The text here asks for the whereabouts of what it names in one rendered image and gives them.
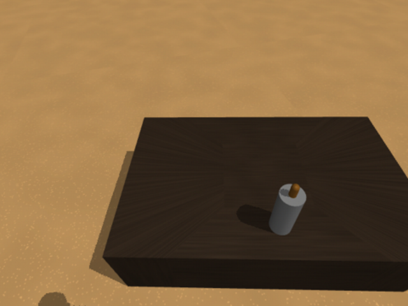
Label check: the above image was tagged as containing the bottle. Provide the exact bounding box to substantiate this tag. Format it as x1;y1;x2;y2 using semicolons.
269;184;307;235

